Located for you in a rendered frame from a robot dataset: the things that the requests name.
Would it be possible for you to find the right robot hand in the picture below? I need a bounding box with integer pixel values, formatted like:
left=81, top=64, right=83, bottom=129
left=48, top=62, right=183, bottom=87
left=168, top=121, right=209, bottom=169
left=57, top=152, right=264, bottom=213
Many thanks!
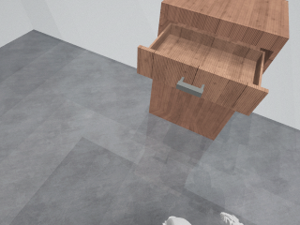
left=220, top=212, right=244, bottom=225

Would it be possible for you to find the drawer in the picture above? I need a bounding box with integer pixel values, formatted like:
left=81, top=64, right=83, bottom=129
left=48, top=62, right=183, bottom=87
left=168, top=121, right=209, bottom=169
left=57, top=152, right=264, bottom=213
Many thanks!
left=137, top=23, right=269, bottom=116

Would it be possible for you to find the handle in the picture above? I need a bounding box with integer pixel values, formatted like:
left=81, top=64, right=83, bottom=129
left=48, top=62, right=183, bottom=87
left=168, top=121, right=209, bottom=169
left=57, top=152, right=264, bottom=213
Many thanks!
left=175, top=77, right=204, bottom=98

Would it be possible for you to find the cabinet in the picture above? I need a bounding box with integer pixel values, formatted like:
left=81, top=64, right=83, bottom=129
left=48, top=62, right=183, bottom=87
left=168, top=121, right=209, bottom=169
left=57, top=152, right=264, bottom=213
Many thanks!
left=149, top=0, right=290, bottom=140

